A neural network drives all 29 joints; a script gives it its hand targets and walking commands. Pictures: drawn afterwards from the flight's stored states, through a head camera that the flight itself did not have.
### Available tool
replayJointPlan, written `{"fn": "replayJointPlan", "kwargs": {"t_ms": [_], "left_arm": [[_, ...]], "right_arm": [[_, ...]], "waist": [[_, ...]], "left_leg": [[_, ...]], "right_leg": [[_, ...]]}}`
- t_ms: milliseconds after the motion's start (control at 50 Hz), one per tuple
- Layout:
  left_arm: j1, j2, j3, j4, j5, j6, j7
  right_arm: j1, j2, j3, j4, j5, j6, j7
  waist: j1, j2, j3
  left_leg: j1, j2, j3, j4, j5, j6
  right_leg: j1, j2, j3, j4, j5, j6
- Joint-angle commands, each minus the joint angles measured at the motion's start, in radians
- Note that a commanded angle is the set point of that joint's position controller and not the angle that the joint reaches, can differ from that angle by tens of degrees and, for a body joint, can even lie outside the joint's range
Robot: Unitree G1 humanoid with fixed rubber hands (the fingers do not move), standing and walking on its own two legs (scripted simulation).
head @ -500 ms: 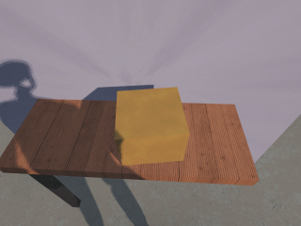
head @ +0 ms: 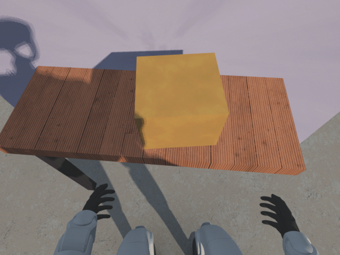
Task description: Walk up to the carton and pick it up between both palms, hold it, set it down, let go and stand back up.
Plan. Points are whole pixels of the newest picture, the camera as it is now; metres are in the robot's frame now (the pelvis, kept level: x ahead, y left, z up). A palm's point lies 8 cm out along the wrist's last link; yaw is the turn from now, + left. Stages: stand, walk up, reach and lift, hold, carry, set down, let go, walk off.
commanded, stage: reach and lift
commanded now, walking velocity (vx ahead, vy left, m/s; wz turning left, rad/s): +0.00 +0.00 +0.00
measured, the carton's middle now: (177, 102) +0.47 -0.01 +0.00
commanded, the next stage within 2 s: none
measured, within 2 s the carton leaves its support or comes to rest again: neither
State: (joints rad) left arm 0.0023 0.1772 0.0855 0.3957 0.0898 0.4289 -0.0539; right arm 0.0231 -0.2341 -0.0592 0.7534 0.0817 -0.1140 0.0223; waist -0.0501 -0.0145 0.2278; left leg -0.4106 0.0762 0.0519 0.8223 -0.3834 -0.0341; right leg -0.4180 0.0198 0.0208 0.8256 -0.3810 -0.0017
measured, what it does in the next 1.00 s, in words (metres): stands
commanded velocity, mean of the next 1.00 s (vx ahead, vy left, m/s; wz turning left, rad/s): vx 0.00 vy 0.00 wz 0.00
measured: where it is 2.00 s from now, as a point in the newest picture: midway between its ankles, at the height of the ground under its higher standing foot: outside the picture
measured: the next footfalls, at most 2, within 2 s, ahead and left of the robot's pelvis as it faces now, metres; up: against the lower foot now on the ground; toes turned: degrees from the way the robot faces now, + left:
none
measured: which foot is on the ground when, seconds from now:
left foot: down 0.00-1.00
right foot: down 0.00-1.00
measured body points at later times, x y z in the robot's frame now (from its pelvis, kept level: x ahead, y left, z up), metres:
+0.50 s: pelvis -0.02 +0.00 +0.02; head -0.02 +0.00 +0.47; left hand +0.18 +0.22 -0.06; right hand +0.14 -0.22 -0.07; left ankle +0.03 +0.14 -0.70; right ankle +0.03 -0.12 -0.70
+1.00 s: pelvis +0.03 +0.00 +0.03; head +0.04 +0.00 +0.48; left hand +0.24 +0.20 -0.03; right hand +0.23 -0.22 -0.03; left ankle +0.03 +0.14 -0.70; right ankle +0.03 -0.12 -0.70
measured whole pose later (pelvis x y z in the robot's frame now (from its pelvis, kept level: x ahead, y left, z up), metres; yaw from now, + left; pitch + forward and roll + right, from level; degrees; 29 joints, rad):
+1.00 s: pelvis +0.03 +0.00 +0.03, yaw +0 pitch -2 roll +1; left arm 0.10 0.16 -0.08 0.58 -0.14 -0.12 0.14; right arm 0.13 -0.15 -0.04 0.64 0.13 -0.23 0.05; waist 0.01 -0.03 0.05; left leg -0.19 0.05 0.07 0.49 -0.25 -0.03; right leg -0.22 0.00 0.03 0.54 -0.28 0.00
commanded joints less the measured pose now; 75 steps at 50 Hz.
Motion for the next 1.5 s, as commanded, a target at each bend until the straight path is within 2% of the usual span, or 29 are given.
{"fn": "replayJointPlan", "kwargs": {"t_ms": [0,60,120,180,240,280,340,440,520,660,800,820,860,920,1020,1060,1180,1260,1300,1400,1480], "left_arm": [[0.188,0.091,0.013,-0.131,0.012,-0.057,0.046],[0.087,0.098,-0.031,-0.071,-0.032,-0.088,0.067],[-0.010,0.114,-0.054,-0.046,-0.075,-0.113,0.086],[-0.068,0.121,-0.053,-0.073,-0.081,-0.152,0.119],[-0.103,0.111,-0.067,-0.111,-0.100,-0.210,0.157],[-0.121,0.118,-0.081,-0.117,-0.128,-0.247,0.171],[-0.143,0.136,-0.094,-0.095,-0.173,-0.284,0.177],[-0.162,0.142,-0.097,-0.022,-0.217,-0.309,0.177],[-0.172,0.127,-0.104,0.029,-0.238,-0.333,0.178],[-0.186,0.092,-0.100,0.083,-0.234,-0.396,0.185],[-0.177,0.086,-0.104,0.024,-0.227,-0.514,0.201],[-0.191,0.097,-0.133,-0.031,-0.228,-0.541,0.203],[-0.150,0.097,-0.124,-0.027,-0.223,-0.577,0.206],[-0.094,0.107,-0.108,-0.037,-0.216,-0.646,0.197],[-0.013,0.107,-0.100,-0.010,-0.211,-0.750,0.162],[-0.003,0.106,-0.103,-0.022,-0.209,-0.786,0.151],[0.005,0.085,-0.117,0.001,-0.216,-0.851,0.128],[0.013,0.058,-0.122,-0.022,-0.221,-0.876,0.125],[0.009,0.052,-0.120,-0.011,-0.224,-0.885,0.124],[-0.059,0.045,-0.116,-0.010,-0.223,-0.871,0.135],[-0.148,0.054,-0.112,-0.040,-0.232,-0.826,0.151]], "right_arm": [[0.188,-0.211,-0.040,-0.084,-0.001,-0.058,0.004],[0.097,-0.152,-0.061,-0.104,-0.077,-0.050,-0.005],[0.044,-0.093,-0.067,-0.151,-0.115,-0.030,-0.001],[0.037,-0.068,-0.057,-0.197,-0.104,-0.016,0.016],[0.038,-0.066,-0.061,-0.234,-0.093,-0.025,0.032],[0.018,-0.068,-0.075,-0.263,-0.094,-0.035,0.034],[-0.015,-0.059,-0.092,-0.301,-0.106,-0.042,0.031],[-0.066,-0.055,-0.104,-0.354,-0.116,-0.023,0.032],[-0.077,-0.062,-0.100,-0.366,-0.108,-0.016,0.035],[-0.098,-0.068,-0.079,-0.306,-0.077,-0.036,0.043],[-0.094,-0.058,-0.045,-0.293,-0.020,-0.103,0.035],[-0.096,-0.037,-0.034,-0.304,0.023,-0.118,0.038],[-0.081,-0.044,-0.021,-0.296,0.041,-0.139,0.033],[-0.062,-0.050,-0.006,-0.314,0.069,-0.200,0.026],[-0.029,-0.064,0.026,-0.260,0.108,-0.308,0.002],[-0.034,-0.075,0.034,-0.240,0.124,-0.353,-0.001],[-0.069,-0.109,0.064,-0.178,0.169,-0.446,0.003],[-0.079,-0.130,0.080,-0.158,0.200,-0.487,0.015],[-0.099,-0.136,0.089,-0.152,0.211,-0.498,0.021],[-0.170,-0.155,0.093,-0.129,0.228,-0.476,0.026],[-0.262,-0.175,0.085,-0.166,0.236,-0.427,0.024]], "waist": [[-0.014,-0.004,-0.506],[0.003,-0.066,-0.291],[0.024,-0.034,-0.151],[0.032,0.043,-0.140],[0.020,0.082,-0.196],[0.012,0.073,-0.238],[0.009,0.029,-0.273],[0.037,-0.033,-0.297],[0.048,-0.061,-0.308],[0.068,-0.065,-0.307],[0.077,-0.037,-0.338],[0.059,-0.013,-0.358],[0.056,0.006,-0.376],[0.062,-0.001,-0.424],[0.056,0.001,-0.453],[0.053,0.011,-0.462],[0.047,0.006,-0.413],[0.046,0.010,-0.387],[0.050,-0.002,-0.369],[0.051,-0.002,-0.353],[0.056,-0.007,-0.373]], "left_leg": [[0.516,-0.054,-0.003,-0.200,0.409,-0.006],[0.382,-0.063,0.016,-0.272,0.157,0.028],[0.291,-0.057,0.034,-0.340,0.001,0.037],[0.227,-0.043,0.039,-0.394,-0.081,0.033],[0.205,-0.027,0.042,-0.424,-0.130,0.037],[0.214,-0.032,0.050,-0.421,-0.146,0.037],[0.229,-0.054,0.058,-0.402,-0.151,0.032],[0.212,-0.076,0.054,-0.398,-0.151,0.030],[0.225,-0.074,0.043,-0.429,-0.134,0.031],[0.251,-0.069,0.034,-0.463,-0.053,0.029],[0.304,-0.076,0.040,-0.458,0.091,0.019],[0.292,-0.068,0.022,-0.445,0.117,0.023],[0.294,-0.070,0.018,-0.430,0.182,0.022],[0.310,-0.079,0.016,-0.406,0.274,0.018],[0.315,-0.088,-0.001,-0.379,0.422,0.000],[0.325,-0.090,-0.008,-0.370,0.468,-0.010],[0.342,-0.090,-0.029,-0.359,0.537,-0.028],[0.375,-0.086,-0.040,-0.355,0.592,-0.039],[0.369,-0.086,-0.043,-0.358,0.578,-0.037],[0.360,-0.081,-0.042,-0.376,0.522,-0.031],[0.359,-0.078,-0.038,-0.389,0.492,-0.023]], "right_leg": [[0.049,0.029,-0.114,-0.275,0.548,-0.019],[-0.013,0.025,-0.092,-0.334,0.269,-0.010],[-0.043,0.008,-0.062,-0.380,0.045,-0.022],[0.025,-0.001,-0.042,-0.376,-0.007,-0.035],[0.078,-0.001,-0.027,-0.365,0.001,-0.038],[0.072,-0.005,-0.018,-0.367,-0.015,-0.038],[0.037,-0.014,-0.004,-0.385,-0.079,-0.035],[0.036,-0.017,0.000,-0.399,-0.146,-0.028],[0.058,-0.006,-0.012,-0.400,-0.108,-0.020],[0.100,0.001,-0.013,-0.411,-0.012,-0.016],[0.147,-0.008,0.006,-0.431,0.131,-0.016],[0.161,-0.011,0.012,-0.428,0.143,-0.019],[0.187,-0.012,0.017,-0.423,0.214,-0.017],[0.237,-0.012,0.024,-0.409,0.348,-0.007],[0.339,-0.005,0.031,-0.385,0.602,0.011],[0.356,0.000,0.027,-0.379,0.653,0.014],[0.356,0.010,0.015,-0.385,0.699,0.015],[0.335,0.020,0.003,-0.397,0.694,0.009],[0.327,0.021,0.000,-0.403,0.664,0.009],[0.296,0.021,0.002,-0.420,0.569,0.001],[0.280,0.017,0.007,-0.434,0.526,-0.004]]}}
